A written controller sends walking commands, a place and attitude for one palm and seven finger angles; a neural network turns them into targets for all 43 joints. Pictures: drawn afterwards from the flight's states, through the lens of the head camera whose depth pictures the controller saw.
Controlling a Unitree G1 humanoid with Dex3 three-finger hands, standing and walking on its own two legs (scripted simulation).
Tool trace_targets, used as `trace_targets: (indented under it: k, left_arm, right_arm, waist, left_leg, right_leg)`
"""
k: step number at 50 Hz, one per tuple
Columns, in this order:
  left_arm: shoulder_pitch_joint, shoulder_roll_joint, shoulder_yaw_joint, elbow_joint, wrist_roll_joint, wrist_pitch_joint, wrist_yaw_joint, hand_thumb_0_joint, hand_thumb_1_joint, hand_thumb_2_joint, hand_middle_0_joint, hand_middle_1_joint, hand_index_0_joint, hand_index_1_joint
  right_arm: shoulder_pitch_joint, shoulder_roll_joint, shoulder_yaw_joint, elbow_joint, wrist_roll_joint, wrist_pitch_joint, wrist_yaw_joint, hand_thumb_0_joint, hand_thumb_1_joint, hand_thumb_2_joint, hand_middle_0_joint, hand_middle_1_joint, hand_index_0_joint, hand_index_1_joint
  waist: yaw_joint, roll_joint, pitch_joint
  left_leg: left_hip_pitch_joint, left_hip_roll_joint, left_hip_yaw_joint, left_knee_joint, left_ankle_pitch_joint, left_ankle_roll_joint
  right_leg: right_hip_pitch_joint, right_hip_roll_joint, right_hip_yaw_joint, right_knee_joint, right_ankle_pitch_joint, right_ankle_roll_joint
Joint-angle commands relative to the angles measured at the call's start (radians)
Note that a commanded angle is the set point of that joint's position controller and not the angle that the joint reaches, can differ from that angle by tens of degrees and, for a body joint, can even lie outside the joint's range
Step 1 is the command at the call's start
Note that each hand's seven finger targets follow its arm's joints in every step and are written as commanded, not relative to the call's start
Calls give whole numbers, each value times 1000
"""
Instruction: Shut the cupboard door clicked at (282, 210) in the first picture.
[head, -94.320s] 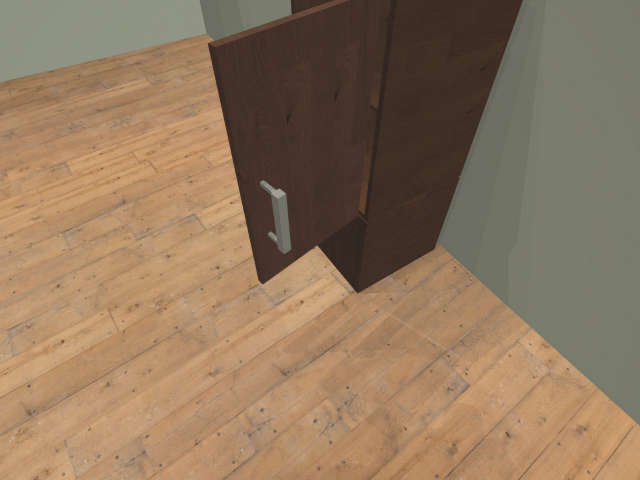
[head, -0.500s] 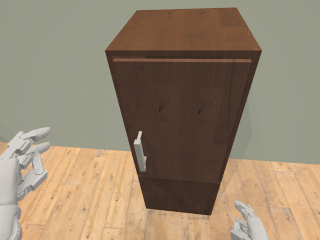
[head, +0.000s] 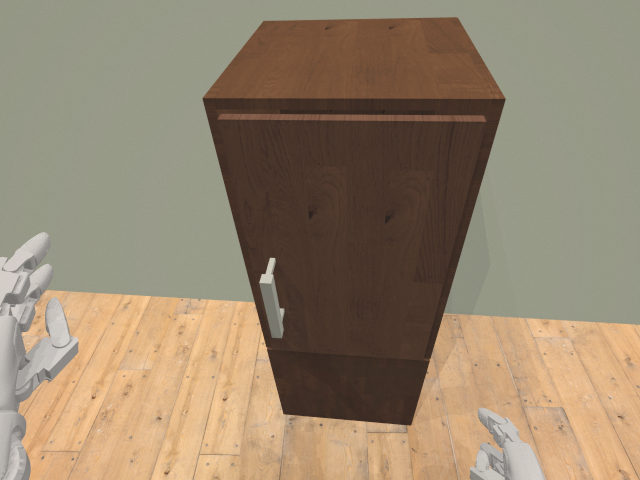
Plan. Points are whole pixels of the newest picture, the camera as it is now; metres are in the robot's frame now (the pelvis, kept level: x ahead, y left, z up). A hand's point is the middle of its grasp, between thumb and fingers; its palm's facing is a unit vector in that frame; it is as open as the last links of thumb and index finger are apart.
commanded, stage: step back with the hand held close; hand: left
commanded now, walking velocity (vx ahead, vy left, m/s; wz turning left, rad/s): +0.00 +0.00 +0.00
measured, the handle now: (274, 299) +0.47 +0.15 -0.11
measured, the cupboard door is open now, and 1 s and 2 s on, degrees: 0 0 0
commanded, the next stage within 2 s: none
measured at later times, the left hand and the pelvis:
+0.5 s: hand (55, 351) +0.18 +0.28 +0.16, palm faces +0.40 -0.78 -0.48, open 7.4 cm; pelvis -0.02 +0.02 -0.01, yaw -1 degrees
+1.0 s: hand (21, 387) +0.15 +0.29 +0.16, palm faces +0.44 -0.78 -0.44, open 7.4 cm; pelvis -0.06 +0.02 -0.02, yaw -1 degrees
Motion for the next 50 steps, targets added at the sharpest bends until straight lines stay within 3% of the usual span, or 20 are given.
trace_targets:
  k: [1,2,3,5,7,10,14,16,21,26,34,38,44,50]
  left_arm:
    - [-90,189,119,-205,-3,-61,13,0,900,900,-200,-300,-200,-300]
    - [-204,296,232,-286,9,-106,28,0,900,900,-200,-300,-200,-300]
    - [-102,222,182,-191,7,-112,26,0,900,900,-200,-300,-200,-300]
    - [-59,192,148,-205,12,-130,26,0,900,900,-200,-300,-200,-300]
    - [-4,184,144,-196,9,-137,32,0,900,900,-200,-300,-200,-300]
    - [9,207,159,-232,9,-144,44,0,900,900,-200,-300,-200,-300]
    - [18,261,207,-261,8,-136,54,0,900,900,-200,-300,-200,-300]
    - [29,249,194,-271,8,-128,55,0,900,900,-200,-300,-200,-300]
    - [69,246,196,-278,9,-119,61,0,900,900,-200,-300,-200,-300]
    - [69,248,199,-296,18,-126,68,0,900,900,-200,-300,-200,-300]
    - [27,256,211,-325,42,-146,75,0,900,900,-200,-300,-200,-300]
    - [13,233,198,-322,54,-154,75,0,900,900,-200,-300,-200,-300]
    - [-7,247,214,-349,64,-162,75,0,900,900,-200,-300,-200,-300]
    - [19,239,218,-361,62,-173,72,0,900,900,-200,-300,-200,-300]
  right_arm:
    - [-150,-97,-38,-173,2,-51,-3,0,-900,-900,200,300,200,300]
    - [-134,-131,-56,-196,3,-33,-7,0,-900,-900,200,300,200,300]
    - [-118,-123,-58,-170,-3,-21,-10,0,-900,-900,200,300,200,300]
    - [-119,-126,-64,-169,-6,-2,-6,0,-900,-900,200,300,200,300]
    - [-110,-126,-70,-171,-7,13,-7,0,-900,-900,200,300,200,300]
    - [-113,-133,-75,-176,-6,31,-17,0,-900,-900,200,300,200,300]
    - [-118,-141,-79,-195,-5,56,-34,0,-900,-900,200,300,200,300]
    - [-114,-138,-81,-207,-3,68,-37,0,-900,-900,200,300,200,300]
    - [-115,-140,-82,-220,-4,83,-39,0,-900,-900,200,300,200,300]
    - [-113,-142,-79,-224,-6,82,-41,0,-900,-900,200,300,200,300]
    - [-105,-149,-75,-221,-18,56,-48,0,-900,-900,200,300,200,300]
    - [-87,-145,-74,-220,-21,43,-47,0,-900,-900,200,300,200,300]
    - [-87,-155,-80,-212,-32,32,-42,0,-900,-900,200,300,200,300]
    - [-82,-140,-82,-205,-37,35,-34,0,-900,-900,200,300,200,300]
  waist:
    - [8,-5,-31]
    - [-29,1,5]
    - [-40,-48,3]
    - [-49,-39,-19]
    - [-53,-32,-58]
    - [-54,-12,-97]
    - [-45,-20,-156]
    - [-46,-33,-170]
    - [-47,-43,-151]
    - [-50,-34,-112]
    - [-54,33,-72]
    - [-56,11,-66]
    - [-58,24,-67]
    - [-60,-3,-105]
  left_leg:
    - [-38,92,-53,-80,163,-36]
    - [-115,114,-103,-29,69,-7]
    - [-95,105,-110,15,59,-8]
    - [-90,106,-112,56,79,-17]
    - [-98,113,-110,62,104,-21]
    - [-116,133,-123,37,194,-31]
    - [-134,162,-134,5,398,-39]
    - [-153,171,-139,5,426,-40]
    - [-223,184,-158,-24,302,-29]
    - [-331,190,-183,-68,79,-6]
    - [-489,215,-222,-142,-175,28]
    - [-560,227,-247,-166,-269,39]
    - [-606,238,-257,-155,-261,45]
    - [-634,234,-249,-100,-216,41]
  right_leg:
    - [7,-88,59,-76,110,35]
    - [-50,-155,184,-128,87,32]
    - [-91,-193,207,-155,50,13]
    - [-121,-233,217,-146,71,-14]
    - [-114,-242,212,-114,108,-16]
    - [-82,-226,177,-45,208,-12]
    - [-9,-175,132,55,375,21]
    - [14,-167,133,78,398,26]
    - [6,-157,145,77,304,31]
    - [2,-146,162,54,147,35]
    - [57,-106,161,89,77,49]
    - [96,-90,151,125,58,54]
    - [102,-82,154,168,100,51]
    - [112,-103,178,189,122,40]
